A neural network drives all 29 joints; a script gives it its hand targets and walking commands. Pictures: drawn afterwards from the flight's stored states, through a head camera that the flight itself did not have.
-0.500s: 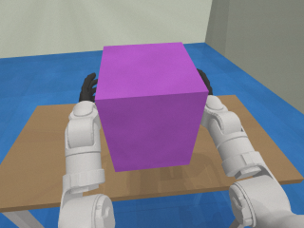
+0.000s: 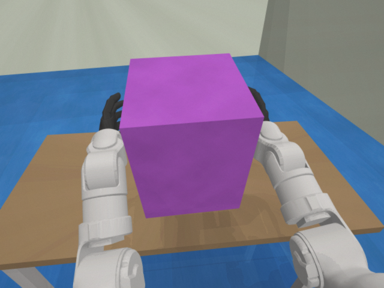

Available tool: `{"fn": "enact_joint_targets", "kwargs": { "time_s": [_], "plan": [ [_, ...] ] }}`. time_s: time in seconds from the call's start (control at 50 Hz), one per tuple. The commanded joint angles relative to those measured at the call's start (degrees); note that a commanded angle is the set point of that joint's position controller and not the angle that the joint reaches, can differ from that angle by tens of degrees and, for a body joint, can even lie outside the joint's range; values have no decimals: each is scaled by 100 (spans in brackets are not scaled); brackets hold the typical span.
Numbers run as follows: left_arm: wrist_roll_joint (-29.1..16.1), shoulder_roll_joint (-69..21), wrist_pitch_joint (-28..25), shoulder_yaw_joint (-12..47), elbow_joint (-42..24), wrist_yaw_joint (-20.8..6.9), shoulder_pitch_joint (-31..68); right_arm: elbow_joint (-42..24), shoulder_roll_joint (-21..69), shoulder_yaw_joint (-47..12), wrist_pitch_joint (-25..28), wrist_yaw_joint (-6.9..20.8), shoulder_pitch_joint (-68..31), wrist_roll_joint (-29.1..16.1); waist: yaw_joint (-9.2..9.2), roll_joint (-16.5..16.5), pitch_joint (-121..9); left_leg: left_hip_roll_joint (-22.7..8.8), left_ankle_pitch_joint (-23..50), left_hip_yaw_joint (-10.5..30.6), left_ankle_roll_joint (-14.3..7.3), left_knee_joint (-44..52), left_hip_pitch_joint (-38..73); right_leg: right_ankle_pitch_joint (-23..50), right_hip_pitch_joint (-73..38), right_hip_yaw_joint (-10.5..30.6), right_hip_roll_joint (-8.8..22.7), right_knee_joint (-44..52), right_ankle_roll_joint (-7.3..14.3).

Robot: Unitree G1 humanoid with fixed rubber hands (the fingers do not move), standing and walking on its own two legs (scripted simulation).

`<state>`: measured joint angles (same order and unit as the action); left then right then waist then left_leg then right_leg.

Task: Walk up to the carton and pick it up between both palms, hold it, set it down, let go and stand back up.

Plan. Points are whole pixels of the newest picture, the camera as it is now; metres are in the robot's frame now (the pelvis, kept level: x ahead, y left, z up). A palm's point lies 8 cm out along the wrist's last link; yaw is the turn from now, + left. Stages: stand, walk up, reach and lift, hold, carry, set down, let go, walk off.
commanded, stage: hold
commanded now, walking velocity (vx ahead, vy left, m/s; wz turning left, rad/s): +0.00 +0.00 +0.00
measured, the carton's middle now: (187, 136) +0.37 +0.00 +0.19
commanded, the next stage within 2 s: none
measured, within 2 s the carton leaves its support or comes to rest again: neither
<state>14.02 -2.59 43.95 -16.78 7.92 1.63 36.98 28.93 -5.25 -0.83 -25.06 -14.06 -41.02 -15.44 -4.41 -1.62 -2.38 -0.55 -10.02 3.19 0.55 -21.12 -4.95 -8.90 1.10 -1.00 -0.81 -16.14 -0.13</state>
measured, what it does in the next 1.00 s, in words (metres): stands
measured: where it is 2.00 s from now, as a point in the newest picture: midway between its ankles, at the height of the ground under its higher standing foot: outside the picture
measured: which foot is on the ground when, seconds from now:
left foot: down 0.00-1.00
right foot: down 0.00-1.00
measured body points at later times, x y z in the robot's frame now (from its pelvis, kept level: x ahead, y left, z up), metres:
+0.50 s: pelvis +0.00 +0.00 +0.00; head -0.06 +0.02 +0.44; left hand +0.38 +0.15 +0.21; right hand +0.38 -0.15 +0.21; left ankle +0.02 +0.12 -0.75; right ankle +0.01 -0.12 -0.75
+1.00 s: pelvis +0.00 +0.00 +0.00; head -0.06 +0.02 +0.44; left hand +0.38 +0.15 +0.22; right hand +0.38 -0.15 +0.22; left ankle +0.02 +0.12 -0.75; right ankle +0.01 -0.12 -0.75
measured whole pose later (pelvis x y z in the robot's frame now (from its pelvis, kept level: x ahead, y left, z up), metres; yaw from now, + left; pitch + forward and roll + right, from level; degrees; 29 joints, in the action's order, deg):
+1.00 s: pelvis +0.00 +0.00 +0.00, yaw +0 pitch -6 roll -1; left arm 14.6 -2.9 44.2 -17.5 8.5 1.6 37.5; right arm 29.6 -5.0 0.0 -25.8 -13.8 -41.9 -15.2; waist -4.3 -1.8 -3.1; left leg -0.6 -10.4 3.1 0.6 -21.0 -4.2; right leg -9.4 0.7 -0.6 -1.0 -16.4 0.0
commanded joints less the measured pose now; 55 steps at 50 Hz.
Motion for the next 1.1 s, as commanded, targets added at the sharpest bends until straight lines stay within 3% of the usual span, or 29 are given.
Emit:
{"fn": "enact_joint_targets", "kwargs": {
  "time_s": [0.0,0.04,0.08,0.2,0.3,0.4,0.48,0.6,0.7,1.08],
  "plan": [
    [-1014,-3486,-572,3447,-747,-742,4264,-2387,4133,-2183,410,550,-5164,-606,-73,278,-2616,290,1452,-189,53,22,866,1063,-349,-122,-348,50,-229],
    [-816,-3409,-517,3236,-587,-769,4229,-1863,4016,-2014,343,587,-4956,-498,-47,295,-2214,260,1096,-226,30,203,726,647,-231,-136,-333,103,-193],
    [-733,-3350,-465,3107,-435,-804,4200,-1792,4003,-1968,364,616,-5076,-469,36,269,-2097,258,989,-254,-15,249,647,511,-245,-123,-311,143,-170],
    [-834,-3404,-494,3232,-627,-807,4318,-2037,4113,-2133,399,560,-5238,-633,5,304,-2445,301,1525,-229,37,53,840,1162,-456,-107,-339,59,-234],
    [-759,-3313,-468,3118,-586,-867,4232,-1987,4061,-2063,350,517,-5099,-601,-34,247,-2307,329,1317,-247,15,123,766,1149,-491,-102,-298,74,-277],
    [-878,-3387,-493,3337,-826,-844,4263,-2249,4077,-2165,358,501,-5074,-658,-108,333,-2520,329,1628,-202,88,10,882,1423,-572,-117,-330,11,-270],
    [-851,-3361,-467,3312,-767,-833,4232,-2221,4033,-2121,335,527,-5060,-611,-76,316,-2382,300,1433,-208,73,86,816,1127,-438,-135,-336,50,-235],
    [-943,-3457,-484,3465,-880,-801,4197,-2428,4061,-2226,349,520,-5119,-674,-93,344,-2581,295,1635,-177,86,-4,913,1328,-474,-117,-359,3,-229],
    [-810,-3361,-458,3240,-641,-815,4260,-2120,4038,-2071,320,574,-5122,-552,8,310,-2282,279,1164,-226,25,170,703,774,-324,-110,-317,90,-190],
    [-830,-3340,-472,3262,-774,-864,4237,-2128,4055,-2140,307,497,-5001,-644,-107,331,-2400,318,1570,-203,87,42,848,1394,-558,-110,-325,26,-261]
  ]
}}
